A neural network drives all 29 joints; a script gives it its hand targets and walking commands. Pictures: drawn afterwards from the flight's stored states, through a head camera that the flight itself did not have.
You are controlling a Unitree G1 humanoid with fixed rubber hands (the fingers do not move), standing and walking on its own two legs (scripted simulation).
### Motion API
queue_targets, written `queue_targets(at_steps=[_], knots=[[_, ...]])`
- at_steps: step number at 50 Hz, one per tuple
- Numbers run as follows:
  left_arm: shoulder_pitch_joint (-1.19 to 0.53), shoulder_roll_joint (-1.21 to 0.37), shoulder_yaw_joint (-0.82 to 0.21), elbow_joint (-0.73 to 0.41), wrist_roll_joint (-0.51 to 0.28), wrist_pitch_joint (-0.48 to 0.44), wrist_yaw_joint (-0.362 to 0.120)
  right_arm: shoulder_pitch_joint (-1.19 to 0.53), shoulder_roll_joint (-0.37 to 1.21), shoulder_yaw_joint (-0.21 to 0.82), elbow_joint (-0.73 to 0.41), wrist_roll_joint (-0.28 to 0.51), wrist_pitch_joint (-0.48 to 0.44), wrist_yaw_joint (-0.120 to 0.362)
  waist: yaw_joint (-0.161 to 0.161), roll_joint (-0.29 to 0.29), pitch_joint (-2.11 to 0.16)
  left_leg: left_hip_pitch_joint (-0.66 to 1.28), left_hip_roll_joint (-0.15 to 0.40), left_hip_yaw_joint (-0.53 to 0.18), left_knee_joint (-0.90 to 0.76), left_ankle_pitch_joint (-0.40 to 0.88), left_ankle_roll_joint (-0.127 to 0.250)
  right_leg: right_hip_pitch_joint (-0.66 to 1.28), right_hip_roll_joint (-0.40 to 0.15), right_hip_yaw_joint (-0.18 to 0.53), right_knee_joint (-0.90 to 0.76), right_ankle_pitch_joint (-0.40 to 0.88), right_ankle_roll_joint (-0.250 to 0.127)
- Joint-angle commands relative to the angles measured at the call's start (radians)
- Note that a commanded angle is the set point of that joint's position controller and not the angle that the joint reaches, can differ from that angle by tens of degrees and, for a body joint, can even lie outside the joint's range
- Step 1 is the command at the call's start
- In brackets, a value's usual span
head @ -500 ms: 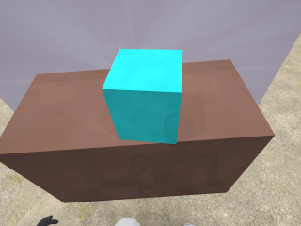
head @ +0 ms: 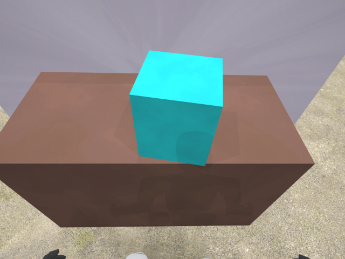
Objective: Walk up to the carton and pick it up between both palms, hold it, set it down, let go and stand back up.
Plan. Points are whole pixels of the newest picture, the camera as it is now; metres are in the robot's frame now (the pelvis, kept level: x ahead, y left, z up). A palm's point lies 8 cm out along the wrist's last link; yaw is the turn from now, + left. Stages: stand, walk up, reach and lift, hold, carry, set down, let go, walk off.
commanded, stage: walk up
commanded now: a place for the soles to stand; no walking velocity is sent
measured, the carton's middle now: (178, 110) +0.52 +0.02 +0.04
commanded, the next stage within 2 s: none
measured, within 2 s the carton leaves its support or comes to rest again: neither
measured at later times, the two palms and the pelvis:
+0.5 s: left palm out of the picture +0.11 +0.32 -0.09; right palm out of the picture +0.12 -0.29 -0.07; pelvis +0.01 +0.00 +0.00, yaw +1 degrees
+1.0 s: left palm out of the picture +0.12 +0.32 -0.09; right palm out of the picture +0.14 -0.29 -0.07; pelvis +0.02 +0.00 +0.00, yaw +1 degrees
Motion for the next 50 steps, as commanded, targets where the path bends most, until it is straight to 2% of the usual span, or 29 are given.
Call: queue_targets(at_steps=[1, 2, 3, 4, 5, 7, 9, 10, 11, 12, 14, 17, 19, 21, 23, 25, 27, 29, 32, 33, 34, 36, 39, 42, 44, 45, 47, 48, 50], knots=[[-0.093, 0.226, 0.076, -0.052, 0.023, -0.006, 0.007, 0.091, -0.195, -0.087, 0.058, -0.027, -0.036, -0.005, -0.039, -0.017, -0.078, 0.077, -0.003, 0.017, -0.108, 0.112, 0.048, 0.02, -0.138, 0.155, -0.176, 0.089, -0.12], [-0.075, 0.196, 0.058, -0.07, 0.02, -0.005, 0.006, 0.109, -0.245, -0.099, 0.056, -0.028, -0.044, -0.012, -0.041, 0.079, -0.135, 0.157, 0.107, -0.197, -0.159, 0.192, 0.096, -0.073, -0.098, 0.115, -0.039, 0.134, -0.082], [-0.063, 0.159, 0.061, -0.068, 0.014, 0.006, 0.004, 0.081, -0.296, -0.104, 0.043, -0.037, -0.046, -0.014, -0.015, 0.152, -0.116, 0.125, 0.214, -0.417, -0.246, 0.167, 0.157, -0.105, 0.002, 0.04, 0.083, -0.018, -0.024], [-0.077, 0.168, 0.055, -0.059, 0.012, 0.016, 0.009, 0.045, -0.324, -0.108, 0.022, -0.029, -0.046, -0.016, -0.003, 0.171, -0.081, 0.05, 0.264, -0.505, -0.287, 0.105, 0.217, -0.079, 0.019, 0.054, 0.072, -0.194, -0.022], [-0.078, 0.164, 0.059, -0.063, 0.01, 0.013, 0.012, 0.03, -0.332, -0.105, 0.02, -0.032, -0.043, -0.014, -0.002, 0.156, -0.054, 0.029, 0.264, -0.487, -0.288, 0.115, 0.224, -0.055, 0.012, 0.059, 0.016, -0.18, -0.026], [-0.042, 0.186, 0.065, -0.038, 0.02, -0.001, 0.012, -0.051, -0.31, -0.094, 0.018, -0.026, -0.023, -0.015, 0.021, 0.116, -0.031, -0.078, 0.184, -0.343, -0.216, 0.072, 0.155, 0.056, -0.006, 0.076, -0.142, -0.111, -0.047], [-0.011, 0.243, 0.084, -0.031, 0.03, -0.023, 0.014, -0.02, -0.229, -0.079, 0.011, -0.01, -0.021, -0.011, 0.022, -0.053, -0.072, -0.177, 0.05, -0.112, -0.006, 0.164, 0.064, 0.174, -0.136, 0.268, -0.292, -0.062, -0.129], [-0.05, 0.261, 0.081, -0.044, 0.027, -0.027, 0.015, 0.001, -0.2, -0.073, 0.025, -0.009, -0.018, -0.009, -0.005, -0.065, -0.071, -0.135, -0.007, 0.004, 0.072, 0.12, 0.033, 0.151, -0.227, 0.339, -0.343, -0.058, -0.183], [-0.067, 0.27, 0.088, -0.057, 0.02, -0.022, 0.014, 0.012, -0.215, -0.08, 0.035, -0.007, -0.019, -0.013, -0.007, -0.036, -0.057, -0.1, -0.003, 0.049, 0.087, 0.073, 0.033, 0.098, -0.253, 0.331, -0.336, -0.046, -0.199], [-0.11, 0.266, 0.078, -0.063, 0.021, -0.017, 0.012, 0.059, -0.217, -0.078, 0.053, -0.014, -0.024, -0.012, -0.034, -0.054, -0.075, -0.017, 0.015, 0.052, -0.025, 0.053, 0.03, 0.077, -0.217, 0.251, -0.268, 0.013, -0.172], [-0.13, 0.22, 0.072, -0.055, 0.019, -0.008, 0.008, 0.052, -0.248, -0.093, 0.039, -0.021, -0.036, -0.009, -0.027, 0.009, -0.086, 0.004, 0.06, -0.101, -0.082, 0.186, 0.08, 0.041, -0.11, 0.125, -0.157, 0.097, -0.092], [-0.078, 0.209, 0.076, -0.056, 0.024, -0.001, 0.012, -0.003, -0.272, -0.091, 0.018, -0.018, -0.029, -0.008, 0.008, 0.087, -0.092, -0.055, 0.118, -0.247, -0.154, 0.079, 0.117, 0.061, -0.057, 0.11, -0.123, -0.082, -0.066], [-0.099, 0.226, 0.071, -0.055, 0.03, -0.002, 0.014, -0.018, -0.266, -0.087, 0.024, -0.024, -0.023, -0.008, 0.014, -0.006, -0.035, -0.156, 0.083, -0.219, -0.155, -0.03, 0.101, 0.072, -0.065, 0.147, -0.202, -0.237, -0.075], [-0.125, 0.215, 0.074, -0.054, 0.03, -0.008, 0.011, -0.015, -0.216, -0.078, 0.038, -0.023, -0.024, -0.004, -0.001, -0.016, -0.025, -0.155, 0.045, -0.102, -0.109, -0.056, 0.064, 0.079, -0.128, 0.227, -0.299, -0.306, -0.107], [-0.154, 0.214, 0.068, -0.061, 0.021, -0.004, 0.005, 0.003, -0.241, -0.082, 0.051, -0.022, -0.029, -0.005, -0.019, 0.059, -0.043, -0.046, 0.02, -0.074, -0.139, -0.033, 0.066, 0.025, -0.131, 0.207, -0.272, -0.237, -0.104], [-0.162, 0.215, 0.067, -0.067, 0.022, 0.003, 0.006, 0.029, -0.262, -0.087, 0.058, -0.037, -0.033, -0.005, -0.026, 0.133, -0.055, 0.003, 0.078, -0.203, -0.21, -0.019, 0.092, -0.04, -0.066, 0.13, -0.137, -0.198, -0.063], [-0.122, 0.172, 0.063, -0.054, 0.02, 0.003, 0.007, 0.003, -0.301, -0.099, 0.028, -0.037, -0.037, -0.006, -0.01, 0.183, -0.079, 0.041, 0.208, -0.423, -0.282, 0.072, 0.169, -0.036, 0.007, 0.05, -0.019, -0.115, -0.028], [-0.088, 0.174, 0.069, -0.028, 0.012, -0.01, 0.013, -0.029, -0.293, -0.084, 0.024, -0.029, -0.035, -0.009, 0.025, 0.135, -0.075, -0.006, 0.194, -0.389, -0.202, 0.265, 0.169, 0.062, -0.002, 0.094, -0.113, -0.053, -0.042], [-0.083, 0.243, 0.085, -0.034, 0.021, -0.027, 0.018, -0.04, -0.2, -0.064, 0.009, -0.016, -0.026, -0.013, 0.02, -0.016, -0.105, -0.113, 0.015, -0.026, 0.041, 0.309, 0.03, 0.207, -0.175, 0.259, -0.262, 0.143, -0.144], [-0.08, 0.255, 0.082, -0.037, 0.02, -0.028, 0.019, -0.019, -0.214, -0.073, 0.03, -0.014, -0.025, -0.016, 0.015, 0.009, -0.134, -0.05, 0.011, 0.019, 0.067, 0.245, 0.014, 0.178, -0.216, 0.283, -0.249, 0.221, -0.186], [-0.1, 0.242, 0.075, -0.043, 0.016, -0.022, 0.02, -0.003, -0.215, -0.074, 0.031, -0.016, -0.026, -0.018, -0.013, 0.009, -0.121, -0.036, 0.009, 0.027, 0.049, 0.223, 0.021, 0.167, -0.2, 0.228, -0.206, 0.316, -0.183], [-0.131, 0.23, 0.075, -0.052, 0.015, -0.01, 0.017, 0.038, -0.213, -0.083, 0.03, -0.02, -0.032, -0.014, -0.033, 0.006, -0.133, 0.022, 0.015, 0.017, 0.005, 0.283, 0.05, 0.121, -0.165, 0.153, -0.153, 0.282, -0.147], [-0.135, 0.213, 0.07, -0.062, 0.017, 0.001, 0.012, 0.034, -0.237, -0.09, 0.029, -0.019, -0.031, -0.015, -0.025, 0.009, -0.128, 0.046, 0.089, -0.147, -0.077, 0.229, 0.107, 0.038, -0.108, 0.106, -0.09, 0.111, -0.097], [-0.135, 0.173, 0.061, -0.057, 0.014, 0.008, 0.013, -0.031, -0.295, -0.093, 0.022, -0.03, -0.033, -0.011, 0.003, 0.155, -0.064, -0.064, 0.184, -0.38, -0.244, 0.09, 0.176, 0.028, -0.011, 0.063, -0.046, -0.132, -0.042], [-0.101, 0.21, 0.068, -0.043, 0.029, 0.0, 0.01, -0.068, -0.288, -0.084, 0.011, -0.023, -0.022, -0.01, 0.017, 0.082, -0.062, -0.131, 0.135, -0.31, -0.202, -0.043, 0.139, 0.093, -0.046, 0.139, -0.172, -0.211, -0.058], [-0.098, 0.221, 0.075, -0.032, 0.029, -0.007, 0.009, -0.096, -0.249, -0.079, 0.009, -0.026, -0.022, -0.008, 0.026, 0.013, -0.073, -0.16, 0.087, -0.212, -0.157, -0.023, 0.097, 0.14, -0.074, 0.17, -0.253, -0.224, -0.074], [-0.109, 0.266, 0.089, -0.035, 0.031, -0.021, 0.013, -0.045, -0.209, -0.075, 0.02, -0.017, -0.02, -0.009, 0.016, -0.074, -0.053, -0.197, -0.023, 0.023, 0.069, 0.018, 0.03, 0.167, -0.227, 0.36, -0.389, -0.242, -0.159], [-0.129, 0.274, 0.085, -0.053, 0.023, -0.016, 0.011, -0.007, -0.227, -0.076, 0.028, -0.024, -0.024, -0.011, -0.01, -0.018, -0.066, -0.109, -0.006, 0.069, 0.036, -0.012, 0.025, 0.104, -0.263, 0.337, -0.347, -0.137, -0.19], [-0.156, 0.23, 0.072, -0.048, 0.024, -0.008, 0.012, 0.028, -0.226, -0.083, 0.048, -0.023, -0.034, -0.005, -0.026, 0.024, -0.077, 0.031, 0.009, 0.006, -0.082, 0.132, 0.042, 0.036, -0.15, 0.165, -0.202, 0.023, -0.126]])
